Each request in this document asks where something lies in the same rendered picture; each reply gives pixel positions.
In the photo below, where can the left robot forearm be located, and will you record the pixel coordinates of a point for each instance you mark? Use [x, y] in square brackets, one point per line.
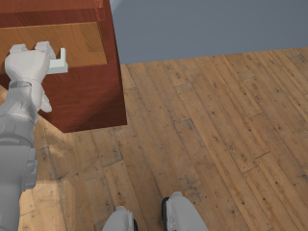
[19, 112]

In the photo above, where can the cabinet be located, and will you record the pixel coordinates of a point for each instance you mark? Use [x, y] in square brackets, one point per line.
[86, 97]

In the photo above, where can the handle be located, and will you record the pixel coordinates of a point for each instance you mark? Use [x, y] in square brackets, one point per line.
[58, 65]

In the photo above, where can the left robot upper arm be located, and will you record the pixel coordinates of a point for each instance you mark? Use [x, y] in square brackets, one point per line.
[18, 173]

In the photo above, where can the left robot thigh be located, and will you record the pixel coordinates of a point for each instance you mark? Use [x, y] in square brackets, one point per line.
[120, 221]

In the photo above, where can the robot right foot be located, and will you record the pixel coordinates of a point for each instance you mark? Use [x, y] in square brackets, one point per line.
[164, 212]

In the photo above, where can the robot left hand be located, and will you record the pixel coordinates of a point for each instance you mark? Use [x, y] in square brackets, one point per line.
[32, 64]

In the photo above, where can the drawer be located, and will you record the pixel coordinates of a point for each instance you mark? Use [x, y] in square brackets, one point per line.
[82, 41]

